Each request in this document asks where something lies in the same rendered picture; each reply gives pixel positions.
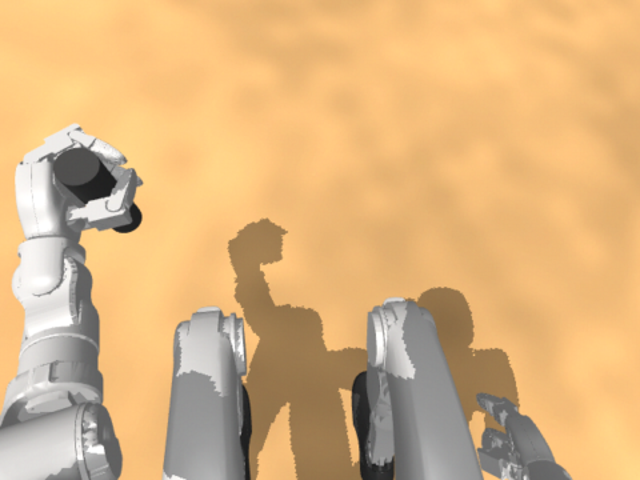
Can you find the left robot arm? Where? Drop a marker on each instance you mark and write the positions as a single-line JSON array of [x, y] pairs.
[[53, 425]]

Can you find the right robot hand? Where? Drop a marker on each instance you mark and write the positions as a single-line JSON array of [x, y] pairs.
[[505, 455]]

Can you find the can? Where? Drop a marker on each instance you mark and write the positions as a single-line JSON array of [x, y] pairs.
[[83, 173]]

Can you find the left robot hand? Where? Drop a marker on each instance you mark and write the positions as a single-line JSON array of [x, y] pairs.
[[46, 207]]

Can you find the right robot arm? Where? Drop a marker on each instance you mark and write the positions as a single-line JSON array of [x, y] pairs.
[[544, 470]]

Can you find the right robot foot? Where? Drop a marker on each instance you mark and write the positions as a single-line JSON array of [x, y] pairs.
[[361, 421]]

